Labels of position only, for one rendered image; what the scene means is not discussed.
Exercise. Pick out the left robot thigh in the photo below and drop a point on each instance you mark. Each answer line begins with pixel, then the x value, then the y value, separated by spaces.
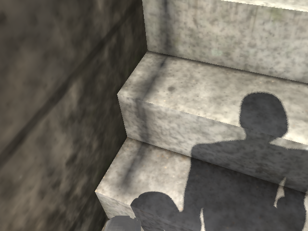
pixel 123 223

